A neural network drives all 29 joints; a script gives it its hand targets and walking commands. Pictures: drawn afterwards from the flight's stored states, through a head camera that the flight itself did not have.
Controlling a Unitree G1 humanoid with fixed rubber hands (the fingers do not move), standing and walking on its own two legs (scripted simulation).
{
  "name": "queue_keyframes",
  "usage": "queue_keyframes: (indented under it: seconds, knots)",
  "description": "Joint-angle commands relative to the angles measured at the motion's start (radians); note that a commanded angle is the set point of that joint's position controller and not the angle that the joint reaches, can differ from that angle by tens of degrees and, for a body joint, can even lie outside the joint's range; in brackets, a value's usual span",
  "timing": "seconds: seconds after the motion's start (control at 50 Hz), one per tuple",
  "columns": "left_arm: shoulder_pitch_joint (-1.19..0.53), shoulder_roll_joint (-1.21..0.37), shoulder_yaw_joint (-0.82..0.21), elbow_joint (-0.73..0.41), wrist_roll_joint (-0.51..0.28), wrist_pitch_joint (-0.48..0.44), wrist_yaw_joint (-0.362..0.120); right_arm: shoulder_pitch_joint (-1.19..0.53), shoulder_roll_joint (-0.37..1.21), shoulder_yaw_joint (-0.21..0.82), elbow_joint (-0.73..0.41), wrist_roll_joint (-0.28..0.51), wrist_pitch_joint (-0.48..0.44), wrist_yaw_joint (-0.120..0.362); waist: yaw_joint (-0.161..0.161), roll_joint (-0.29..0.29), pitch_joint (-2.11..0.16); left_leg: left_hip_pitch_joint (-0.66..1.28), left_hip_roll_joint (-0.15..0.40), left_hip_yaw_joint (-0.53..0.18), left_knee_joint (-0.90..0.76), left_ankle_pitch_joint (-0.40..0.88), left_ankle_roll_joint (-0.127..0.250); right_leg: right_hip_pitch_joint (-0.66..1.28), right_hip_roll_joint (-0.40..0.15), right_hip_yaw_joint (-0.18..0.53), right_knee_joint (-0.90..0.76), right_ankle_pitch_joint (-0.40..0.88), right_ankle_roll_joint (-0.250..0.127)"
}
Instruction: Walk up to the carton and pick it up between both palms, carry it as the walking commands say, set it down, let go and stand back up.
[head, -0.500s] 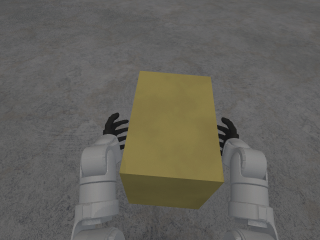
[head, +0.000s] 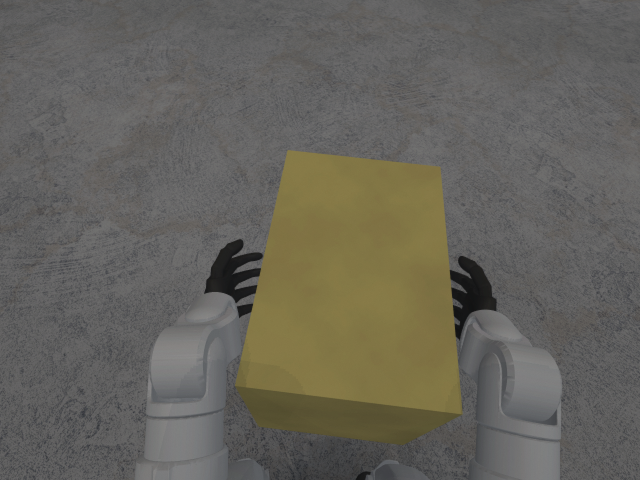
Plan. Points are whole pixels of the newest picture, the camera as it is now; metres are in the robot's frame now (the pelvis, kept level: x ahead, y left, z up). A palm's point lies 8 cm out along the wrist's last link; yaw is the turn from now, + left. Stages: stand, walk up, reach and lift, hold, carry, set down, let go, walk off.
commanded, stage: carry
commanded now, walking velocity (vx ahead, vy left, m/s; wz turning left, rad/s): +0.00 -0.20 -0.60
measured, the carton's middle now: (346, 301) +0.33 -0.01 +0.00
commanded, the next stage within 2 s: none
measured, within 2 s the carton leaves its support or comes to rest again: neither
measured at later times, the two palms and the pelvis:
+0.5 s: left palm (393, 352) +0.23 -0.05 +0.08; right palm out of the picture +0.16 -0.33 +0.07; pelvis -0.03 -0.13 +0.00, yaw -16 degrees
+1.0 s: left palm out of the picture +0.15 -0.31 +0.09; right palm out of the picture -0.02 -0.54 +0.07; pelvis -0.14 -0.27 -0.01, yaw -35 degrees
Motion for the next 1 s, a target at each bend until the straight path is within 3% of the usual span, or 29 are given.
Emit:
queue_keyframes:
  seconds: [0.0, 0.04, 0.06, 0.08, 0.1, 0.12, 0.14, 0.18, 0.28, 0.32, 0.36, 0.38, 0.44, 0.48, 0.54, 0.56, 0.58, 0.6, 0.62, 0.66, 0.68, 0.74, 0.78, 0.84, 0.88, 0.9, 0.92, 0.96, 0.98]
  knots:
    - [-0.285, -0.985, -0.624, -0.348, -0.283, -0.035, -0.124, -0.488, 0.992, 0.787, -0.399, 0.391, -0.046, 0.128, -0.015, -0.225, -0.600, 0.073, -0.068, 0.006, -0.051, 0.084, 0.024, 0.529, -0.183, 0.174, -0.019, 0.952, -0.127]
    - [-0.250, -0.977, -0.621, -0.375, -0.272, -0.036, -0.122, -0.485, 0.987, 0.815, -0.460, 0.411, -0.046, 0.133, -0.043, -0.171, -0.618, 0.330, -0.048, -0.020, -0.284, 0.249, 0.065, 0.339, -0.153, 0.125, -0.031, 0.686, -0.093]
    - [-0.217, -0.965, -0.617, -0.374, -0.253, -0.035, -0.115, -0.489, 0.979, 0.835, -0.486, 0.420, -0.047, 0.136, -0.066, -0.072, -0.615, 0.508, 0.049, -0.089, -0.406, 0.490, 0.102, 0.183, -0.122, 0.074, 0.056, 0.521, -0.053]
    - [-0.152, -0.944, -0.619, -0.344, -0.241, -0.017, -0.110, -0.398, 0.931, 0.815, -0.432, 0.388, -0.036, 0.133, -0.065, 0.159, -0.576, 0.654, 0.263, -0.283, -0.433, 0.924, 0.164, -0.055, -0.034, 0.002, 0.204, 0.215, -0.011]
    - [-0.158, -0.927, -0.631, -0.388, -0.234, -0.014, -0.111, -0.366, 0.924, 0.823, -0.430, 0.386, -0.035, 0.140, -0.044, 0.322, -0.516, 0.759, 0.417, -0.401, -0.395, 1.381, 0.242, -0.260, 0.025, -0.016, 0.338, -0.336, 0.019]
    - [-0.136, -0.906, -0.633, -0.379, -0.221, -0.009, -0.102, -0.292, 0.908, 0.800, -0.389, 0.371, -0.024, 0.147, -0.038, 0.271, -0.536, 0.794, 0.381, -0.291, -0.323, 1.491, 0.256, -0.280, -0.036, 0.092, 0.397, -0.317, 0.002]
    - [-0.177, -0.898, -0.665, -0.428, -0.235, -0.006, -0.106, -0.264, 0.905, 0.784, -0.375, 0.358, -0.023, 0.155, -0.036, 0.314, -0.499, 0.711, 0.387, -0.281, -0.329, 1.383, 0.245, -0.273, -0.065, 0.122, 0.397, -0.262, -0.005]
    - [-0.207, -0.887, -0.667, -0.433, -0.240, 0.011, -0.111, -0.284, 0.883, 0.767, -0.380, 0.342, -0.011, 0.158, -0.028, 0.250, -0.359, 0.564, 0.319, -0.148, -0.359, 1.188, 0.174, -0.202, -0.070, 0.064, 0.330, -0.219, -0.013]
    - [-0.167, -0.806, -0.644, -0.341, -0.249, 0.053, -0.112, -0.269, 0.776, 0.741, -0.363, 0.294, 0.027, 0.133, -0.010, 0.247, -0.274, 0.341, 0.239, 0.108, -0.290, 0.880, 0.046, 0.109, 0.010, -0.106, 0.004, -0.107, 0.006]
    - [-0.113, -0.788, -0.626, -0.262, -0.254, 0.078, -0.123, -0.220, 0.734, 0.708, -0.331, 0.251, 0.047, 0.115, 0.015, 0.066, -0.281, 0.223, 0.161, 0.150, -0.089, 0.667, 0.000, 0.300, 0.025, -0.067, -0.139, 0.033, -0.015]
    - [-0.133, -0.737, -0.597, -0.236, -0.259, 0.085, -0.130, -0.236, 0.734, 0.724, -0.305, 0.247, 0.071, 0.108, -0.013, -0.392, -0.314, -0.094, -0.017, 0.085, 0.249, -0.228, -0.038, 0.481, -0.263, 0.363, -0.167, 0.762, -0.170]
    - [-0.131, -0.712, -0.586, -0.223, -0.253, 0.094, -0.133, -0.238, 0.721, 0.715, -0.263, 0.248, 0.080, 0.109, -0.025, -0.333, -0.301, -0.073, 0.002, 0.026, 0.284, -0.270, -0.033, 0.403, -0.292, 0.376, -0.207, 0.656, -0.196]
    - [-0.225, -0.806, -0.605, -0.265, -0.278, 0.090, -0.146, -0.346, 0.800, 0.741, -0.291, 0.292, 0.082, 0.119, -0.016, -0.251, -0.289, 0.085, -0.045, 0.051, 0.105, -0.105, 0.012, 0.196, -0.211, 0.264, -0.260, 0.341, -0.165]
    - [-0.283, -0.888, -0.648, -0.326, -0.310, 0.066, -0.158, -0.346, 0.892, 0.746, -0.305, 0.311, 0.058, 0.130, -0.025, -0.287, -0.342, 0.202, -0.071, 0.062, -0.051, 0.017, 0.040, 0.163, -0.144, 0.190, -0.274, 0.281, -0.098]
    - [-0.336, -0.960, -0.691, -0.383, -0.314, 0.039, -0.160, -0.414, 0.970, 0.761, -0.324, 0.340, 0.029, 0.143, -0.043, -0.195, -0.366, 0.457, -0.107, 0.104, -0.403, 0.134, 0.090, 0.065, -0.072, 0.122, -0.346, -0.016, 0.002]
    - [-0.371, -0.950, -0.690, -0.392, -0.306, 0.032, -0.154, -0.401, 0.964, 0.756, -0.320, 0.342, 0.021, 0.142, -0.074, -0.062, -0.347, 0.615, 0.012, -0.025, -0.600, 0.124, 0.133, -0.109, 0.003, 0.044, -0.211, -0.072, 0.080]
    - [-0.332, -0.954, -0.691, -0.386, -0.299, 0.036, -0.153, -0.419, 0.947, 0.759, -0.338, 0.341, 0.009, 0.143, -0.065, 0.357, -0.343, 0.611, 0.387, -0.423, -0.654, 0.236, 0.209, -0.236, 0.063, -0.016, 0.241, -0.315, 0.052]
    - [-0.349, -0.920, -0.693, -0.429, -0.295, 0.038, -0.151, -0.361, 0.946, 0.752, -0.316, 0.331, 0.008, 0.145, -0.048, 0.301, -0.282, 0.451, 0.502, -0.405, -0.663, 0.308, 0.280, -0.246, -0.022, 0.054, 0.471, -0.295, 0.026]
    - [-0.399, -0.920, -0.726, -0.450, -0.311, 0.046, -0.150, -0.313, 0.928, 0.708, -0.280, 0.300, 0.008, 0.144, -0.043, 0.289, -0.232, 0.333, 0.459, -0.380, -0.687, 0.210, 0.282, -0.192, -0.061, 0.123, 0.562, -0.266, 0.014]
    - [-0.310, -0.884, -0.675, -0.368, -0.262, 0.062, -0.140, -0.328, 0.873, 0.708, -0.298, 0.297, 0.031, 0.145, -0.017, 0.141, -0.224, 0.298, 0.317, -0.130, -0.636, 0.233, 0.177, -0.135, -0.073, 0.110, 0.582, -0.130, -0.002]
    - [-0.313, -0.876, -0.661, -0.350, -0.254, 0.065, -0.135, -0.353, 0.850, 0.706, -0.302, 0.302, 0.035, 0.154, -0.011, 0.162, -0.237, 0.366, 0.242, -0.020, -0.588, 0.354, 0.122, -0.145, -0.038, 0.046, 0.512, -0.112, -0.007]
    - [-0.256, -0.860, -0.647, -0.338, -0.250, 0.076, -0.114, -0.334, 0.824, 0.709, -0.329, 0.323, 0.045, 0.146, -0.014, 0.318, -0.251, 0.488, 0.246, 0.072, -0.449, 0.882, 0.086, -0.154, -0.003, -0.067, 0.353, -0.135, 0.015]
    - [-0.199, -0.853, -0.634, -0.305, -0.248, 0.089, -0.109, -0.306, 0.794, 0.693, -0.340, 0.309, 0.052, 0.135, -0.022, 0.316, -0.263, 0.476, 0.257, 0.108, -0.422, 0.955, 0.068, -0.077, -0.008, -0.099, 0.215, -0.139, 0.017]
    - [-0.194, -0.825, -0.628, -0.286, -0.262, 0.107, -0.110, -0.245, 0.780, 0.673, -0.286, 0.269, 0.072, 0.117, -0.028, 0.319, -0.273, 0.431, 0.265, 0.161, -0.356, 0.838, 0.035, 0.066, 0.001, -0.143, 0.015, -0.133, 0.016]
    - [-0.171, -0.812, -0.618, -0.258, -0.258, 0.110, -0.120, -0.241, 0.763, 0.673, -0.279, 0.252, 0.077, 0.108, -0.005, 0.196, -0.299, 0.348, 0.216, 0.187, -0.185, 0.677, -0.016, 0.240, 0.027, -0.089, -0.179, -0.037, 0.007]
    - [-0.174, -0.796, -0.618, -0.256, -0.261, 0.109, -0.124, -0.217, 0.754, 0.668, -0.257, 0.238, 0.082, 0.107, 0.009, -0.006, -0.314, 0.158, 0.143, 0.184, -0.045, 0.245, -0.042, 0.393, -0.056, 0.039, -0.238, 0.265, -0.026]
    - [-0.178, -0.781, -0.601, -0.269, -0.267, 0.107, -0.133, -0.226, 0.775, 0.691, -0.277, 0.241, 0.085, 0.108, -0.008, -0.326, -0.321, -0.111, 0.030, 0.164, 0.171, -0.233, -0.072, 0.540, -0.273, 0.317, -0.208, 0.655, -0.112]
    - [-0.190, -0.795, -0.586, -0.279, -0.260, 0.102, -0.143, -0.280, 0.799, 0.731, -0.290, 0.267, 0.088, 0.115, -0.023, -0.353, -0.339, -0.148, 0.024, 0.040, 0.312, -0.276, -0.054, 0.446, -0.324, 0.391, -0.205, 0.648, -0.170]
    - [-0.215, -0.854, -0.603, -0.319, -0.274, 0.081, -0.143, -0.339, 0.861, 0.764, -0.330, 0.305, 0.074, 0.122, -0.025, -0.288, -0.351, -0.126, 0.021, 0.031, 0.304, -0.182, -0.052, 0.447, -0.285, 0.313, -0.143, 0.780, -0.174]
